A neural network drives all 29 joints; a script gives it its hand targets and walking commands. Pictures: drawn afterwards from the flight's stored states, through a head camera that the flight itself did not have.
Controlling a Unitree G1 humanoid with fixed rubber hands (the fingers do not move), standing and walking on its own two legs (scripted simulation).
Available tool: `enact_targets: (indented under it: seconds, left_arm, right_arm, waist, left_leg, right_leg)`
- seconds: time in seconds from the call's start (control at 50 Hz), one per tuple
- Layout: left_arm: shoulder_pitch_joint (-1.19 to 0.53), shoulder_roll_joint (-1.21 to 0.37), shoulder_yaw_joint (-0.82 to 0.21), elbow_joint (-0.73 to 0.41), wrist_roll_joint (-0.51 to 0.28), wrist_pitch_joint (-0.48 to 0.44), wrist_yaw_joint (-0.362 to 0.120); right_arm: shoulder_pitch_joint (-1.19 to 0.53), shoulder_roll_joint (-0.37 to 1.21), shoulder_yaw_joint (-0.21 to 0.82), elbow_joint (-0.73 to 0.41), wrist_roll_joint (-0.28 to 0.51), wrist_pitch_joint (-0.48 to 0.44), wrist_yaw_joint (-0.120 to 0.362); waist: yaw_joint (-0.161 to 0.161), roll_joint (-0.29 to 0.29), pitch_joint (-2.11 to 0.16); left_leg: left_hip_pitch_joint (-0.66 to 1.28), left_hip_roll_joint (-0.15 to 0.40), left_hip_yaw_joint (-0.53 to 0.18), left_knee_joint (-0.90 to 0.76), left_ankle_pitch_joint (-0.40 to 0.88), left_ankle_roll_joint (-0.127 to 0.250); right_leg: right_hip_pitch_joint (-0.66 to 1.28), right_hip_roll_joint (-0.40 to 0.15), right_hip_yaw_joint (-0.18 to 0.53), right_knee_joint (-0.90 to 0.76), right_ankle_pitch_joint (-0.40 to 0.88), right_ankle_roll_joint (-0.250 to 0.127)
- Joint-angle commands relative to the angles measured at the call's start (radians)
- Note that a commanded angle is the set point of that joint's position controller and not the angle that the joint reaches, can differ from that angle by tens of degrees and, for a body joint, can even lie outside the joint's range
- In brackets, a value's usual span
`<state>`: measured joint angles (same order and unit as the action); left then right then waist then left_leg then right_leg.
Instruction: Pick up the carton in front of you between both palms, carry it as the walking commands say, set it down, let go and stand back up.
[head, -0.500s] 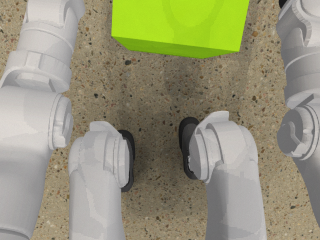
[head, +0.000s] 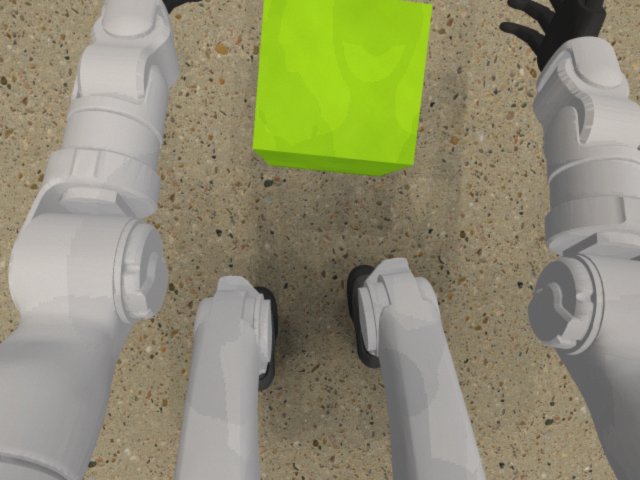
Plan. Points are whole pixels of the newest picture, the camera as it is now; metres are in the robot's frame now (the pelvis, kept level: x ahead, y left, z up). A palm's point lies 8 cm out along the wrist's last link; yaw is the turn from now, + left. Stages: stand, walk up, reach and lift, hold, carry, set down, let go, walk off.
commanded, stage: set down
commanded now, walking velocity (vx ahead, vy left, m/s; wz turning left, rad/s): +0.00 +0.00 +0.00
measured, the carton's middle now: (334, 102) +0.54 -0.07 -0.36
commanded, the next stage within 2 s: let go in 0.42 s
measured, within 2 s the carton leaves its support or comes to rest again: neither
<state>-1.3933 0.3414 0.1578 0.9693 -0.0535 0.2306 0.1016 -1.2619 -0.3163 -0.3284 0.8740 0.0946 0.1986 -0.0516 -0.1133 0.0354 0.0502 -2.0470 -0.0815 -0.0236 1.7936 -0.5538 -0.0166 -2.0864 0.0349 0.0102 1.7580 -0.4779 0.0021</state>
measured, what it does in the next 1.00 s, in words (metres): rises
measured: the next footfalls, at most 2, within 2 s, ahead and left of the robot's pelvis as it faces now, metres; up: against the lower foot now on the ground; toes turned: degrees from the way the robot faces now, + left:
none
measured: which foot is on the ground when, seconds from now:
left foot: down 0.00-1.00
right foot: down 0.00-1.00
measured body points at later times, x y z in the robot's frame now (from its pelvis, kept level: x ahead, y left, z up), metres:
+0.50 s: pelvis +0.03 +0.00 +0.14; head +0.34 -0.02 +0.47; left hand +0.59 +0.12 +0.04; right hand +0.52 -0.27 +0.04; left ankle +0.09 +0.11 -0.45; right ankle +0.11 -0.11 -0.45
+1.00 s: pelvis +0.09 -0.01 +0.25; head +0.28 -0.02 +0.66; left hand +0.43 +0.17 +0.14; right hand +0.38 -0.27 +0.15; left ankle +0.09 +0.11 -0.45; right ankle +0.11 -0.11 -0.45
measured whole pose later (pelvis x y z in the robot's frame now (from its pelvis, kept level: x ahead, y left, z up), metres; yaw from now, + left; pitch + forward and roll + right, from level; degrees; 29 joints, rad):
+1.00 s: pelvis +0.09 -0.01 +0.25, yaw -1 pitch +28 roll +1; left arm -0.34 0.14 0.17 0.61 0.08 0.06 0.04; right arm -0.28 -0.21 -0.16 0.59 -0.01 0.03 0.10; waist -0.07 0.00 -0.06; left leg -0.90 -0.04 -0.07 0.72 -0.30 -0.02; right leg -0.95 0.05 0.03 0.71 -0.25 -0.03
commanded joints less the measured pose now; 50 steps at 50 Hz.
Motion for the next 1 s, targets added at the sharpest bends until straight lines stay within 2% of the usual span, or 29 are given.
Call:
enact_targets:
  seconds: [0.0,0.22,0.38,0.46,0.52,0.6,0.72,0.82,0.98]
  left_arm:
    - [-0.290,0.095,0.004,-0.169,0.002,0.000,0.001]
    - [-0.171,0.073,0.051,-0.153,0.037,-0.012,-0.030]
    - [-0.119,0.044,0.071,-0.121,0.068,-0.039,-0.051]
    - [-0.042,0.011,0.100,-0.126,0.113,-0.048,-0.049]
    - [0.074,-0.027,0.117,-0.178,0.154,-0.050,-0.032]
    - [0.281,-0.091,0.114,-0.304,0.184,-0.053,-0.001]
    - [0.526,-0.121,0.064,-0.471,0.154,-0.096,-0.001]
    - [0.748,-0.126,0.048,-0.468,0.146,-0.143,-0.032]
    - [1.078,-0.116,0.013,-0.449,0.129,-0.210,-0.069]
  right_arm:
    - [-0.221,-0.163,-0.012,-0.159,0.008,-0.001,0.010]
    - [-0.129,-0.121,-0.029,-0.154,-0.021,-0.007,0.041]
    - [-0.085,-0.091,-0.060,-0.123,-0.067,-0.040,0.058]
    - [-0.019,-0.073,-0.070,-0.119,-0.113,-0.054,0.077]
    - [0.084,-0.072,-0.063,-0.152,-0.150,-0.062,0.100]
    - [0.270,-0.077,-0.026,-0.238,-0.188,-0.070,0.133]
    - [0.496,-0.058,0.048,-0.337,-0.170,-0.101,0.159]
    - [0.707,-0.010,0.100,-0.345,-0.133,-0.138,0.166]
    - [1.033,0.027,0.165,-0.385,-0.097,-0.200,0.143]
  waist:
    - [-0.058,0.077,-1.246]
    - [-0.037,0.036,-1.169]
    - [-0.037,0.038,-1.088]
    - [-0.019,0.040,-1.087]
    - [-0.008,0.035,-1.135]
    - [-0.003,0.008,-1.161]
    - [0.002,-0.032,-0.999]
    - [0.024,-0.042,-0.852]
    - [0.050,-0.067,-0.681]
  left_leg:
    - [0.630,-0.038,0.068,-0.208,0.282,-0.003]
    - [0.701,-0.032,0.051,-0.443,0.349,-0.013]
    - [0.816,-0.019,0.030,-0.618,0.378,-0.020]
    - [0.896,-0.014,0.025,-0.701,0.423,-0.025]
    - [0.996,-0.013,0.021,-0.758,0.499,-0.029]
    - [1.114,-0.012,0.020,-0.841,0.568,-0.035]
    - [1.121,-0.005,0.022,-0.965,0.517,-0.033]
    - [1.130,0.003,0.019,-1.052,0.458,-0.021]
    - [1.259,0.015,0.010,-1.158,0.461,-0.007]
  right_leg:
    - [0.760,0.028,-0.083,-0.198,0.421,0.036]
    - [0.939,0.029,-0.059,-0.410,0.515,0.047]
    - [1.017,0.019,-0.051,-0.582,0.524,0.044]
    - [1.085,0.017,-0.049,-0.658,0.546,0.039]
    - [1.176,0.018,-0.048,-0.709,0.603,0.032]
    - [1.328,0.017,-0.039,-0.782,0.673,0.018]
    - [1.539,-0.002,0.005,-0.891,0.707,0.006]
    - [1.680,-0.021,0.041,-0.967,0.720,0.008]
    - [1.851,-0.032,0.067,-1.069,0.769,0.018]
